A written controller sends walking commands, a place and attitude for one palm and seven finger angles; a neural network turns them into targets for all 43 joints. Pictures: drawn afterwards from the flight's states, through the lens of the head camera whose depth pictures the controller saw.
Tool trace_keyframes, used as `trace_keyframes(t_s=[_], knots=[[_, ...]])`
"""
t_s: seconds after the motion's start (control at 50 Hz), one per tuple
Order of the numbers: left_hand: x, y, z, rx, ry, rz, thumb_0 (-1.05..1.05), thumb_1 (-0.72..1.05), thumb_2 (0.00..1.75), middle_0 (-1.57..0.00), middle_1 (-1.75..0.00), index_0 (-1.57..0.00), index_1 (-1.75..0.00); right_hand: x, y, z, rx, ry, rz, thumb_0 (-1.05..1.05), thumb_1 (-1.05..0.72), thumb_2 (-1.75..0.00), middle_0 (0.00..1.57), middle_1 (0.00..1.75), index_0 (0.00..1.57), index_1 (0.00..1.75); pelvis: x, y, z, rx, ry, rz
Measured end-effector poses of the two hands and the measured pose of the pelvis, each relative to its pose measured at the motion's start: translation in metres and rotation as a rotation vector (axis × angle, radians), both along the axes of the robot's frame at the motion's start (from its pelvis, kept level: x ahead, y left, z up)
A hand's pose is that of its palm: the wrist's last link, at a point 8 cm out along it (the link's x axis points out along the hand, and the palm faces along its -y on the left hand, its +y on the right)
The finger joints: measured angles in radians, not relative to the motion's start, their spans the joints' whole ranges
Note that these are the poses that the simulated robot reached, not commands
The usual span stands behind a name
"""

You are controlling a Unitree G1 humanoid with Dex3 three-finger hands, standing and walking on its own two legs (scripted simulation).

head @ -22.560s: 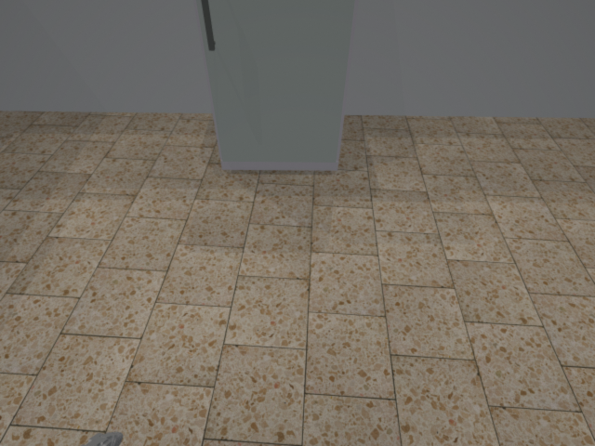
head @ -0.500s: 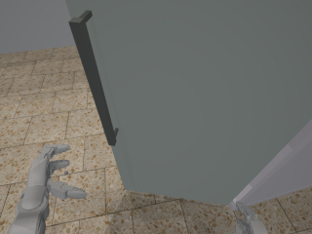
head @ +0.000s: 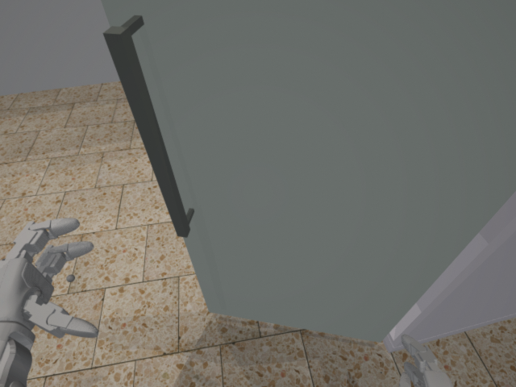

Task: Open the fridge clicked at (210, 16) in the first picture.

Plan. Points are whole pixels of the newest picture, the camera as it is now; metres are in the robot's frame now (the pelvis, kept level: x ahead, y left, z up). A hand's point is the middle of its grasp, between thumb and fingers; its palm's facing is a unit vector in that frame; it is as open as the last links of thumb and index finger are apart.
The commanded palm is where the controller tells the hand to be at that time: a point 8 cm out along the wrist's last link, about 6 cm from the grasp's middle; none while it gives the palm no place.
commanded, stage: draw the hand back to the body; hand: left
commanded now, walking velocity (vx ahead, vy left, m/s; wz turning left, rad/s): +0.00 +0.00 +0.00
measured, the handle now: (165, 152) +0.43 +0.20 +0.14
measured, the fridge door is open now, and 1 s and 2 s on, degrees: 66 66 66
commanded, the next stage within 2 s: step back with the hand held close in 1.18 s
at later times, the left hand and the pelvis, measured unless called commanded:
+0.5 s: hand (22, 264) +0.21 +0.30 +0.15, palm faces +0.48 -0.79 -0.37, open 11.8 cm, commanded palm +0.17 +0.33 +0.17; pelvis +0.01 +0.02 +0.03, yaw +0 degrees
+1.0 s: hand (7, 247) +0.21 +0.29 +0.19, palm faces +0.50 -0.77 -0.39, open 7.6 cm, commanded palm +0.16 +0.32 +0.21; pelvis +0.02 +0.01 +0.04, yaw +0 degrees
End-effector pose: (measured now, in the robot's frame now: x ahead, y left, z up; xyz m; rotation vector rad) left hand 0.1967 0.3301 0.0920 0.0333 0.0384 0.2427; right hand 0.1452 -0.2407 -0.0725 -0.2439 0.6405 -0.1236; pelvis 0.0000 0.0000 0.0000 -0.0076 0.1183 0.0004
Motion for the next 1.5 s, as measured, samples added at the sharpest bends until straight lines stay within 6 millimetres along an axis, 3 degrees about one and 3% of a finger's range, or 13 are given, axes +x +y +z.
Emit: trace_keyframes(t_s=[0.12,0.24,0.42,0.58,0.86,1.06,1.4,1.5], knots=[[-0.015,-0.005,0.02,0.036,-0.112,-0.002,-0.02,-0.51,0.21,-0.25,-1.13,-0.25,-1.13,0.006,0.0,0.01,-0.025,-0.039,0.04,0.01,-0.91,-0.9,0.2,0.3,0.21,0.3,-0.008,-0.002,0.002,-0.01,-0.03,0.017],[-0.012,0.001,0.028,0.226,0.016,0.155,-0.01,-0.38,0.28,-0.25,-1.05,-0.25,-1.05,0.015,0.006,0.023,-0.033,-0.063,0.028,0.01,-0.9,-0.9,0.2,0.3,0.21,0.3,-0.011,0.001,0.011,-0.006,-0.063,0.017],[-0.028,-0.002,0.065,0.362,-0.02,0.232,-0.01,-0.09,0.42,-0.24,-0.88,-0.24,-0.88,0.024,0.031,0.032,-0.002,-0.055,0.044,0.01,-0.91,-0.9,0.2,0.3,0.21,0.3,0.005,0.014,0.025,-0.003,-0.124,0.004],[-0.024,0.007,0.086,0.393,-0.053,0.272,0.0,0.19,0.56,-0.23,-0.72,-0.23,-0.71,0.036,0.05,0.032,0.03,-0.028,0.074,0.01,-0.9,-0.9,0.2,0.3,0.21,0.3,0.016,0.021,0.032,0.0,-0.165,0.001],[-0.028,-0.001,0.13,0.475,-0.161,0.258,0.01,0.69,0.8,-0.22,-0.42,-0.22,-0.42,0.055,0.048,0.042,0.034,-0.035,0.094,0.01,-0.9,-0.9,0.2,0.3,0.21,0.3,0.027,0.019,0.039,-0.003,-0.185,-0.002],[-0.03,-0.008,0.111,0.426,-0.084,0.263,0.01,0.86,0.88,-0.21,-0.32,-0.21,-0.32,0.049,0.035,0.038,0.023,0.003,0.075,0.01,-0.91,-0.9,0.2,0.3,0.21,0.3,0.024,0.011,0.041,0.001,-0.189,-0.002],[-0.031,-0.021,0.133,0.479,-0.193,0.248,0.01,0.89,0.9,-0.21,-0.3,-0.21,-0.3,0.039,0.026,0.037,0.034,0.004,0.057,0.01,-0.91,-0.9,0.2,0.3,0.21,0.3,0.011,0.004,0.04,-0.006,-0.177,0.001],[-0.028,-0.025,0.121,0.494,-0.162,0.166,0.01,0.9,0.9,-0.21,-0.3,-0.21,-0.3,0.028,0.019,0.039,0.009,0.04,0.011,0.01,-0.91,-0.9,0.2,0.3,0.21,0.3,0.0,0.01,0.039,-0.008,-0.131,-0.004]])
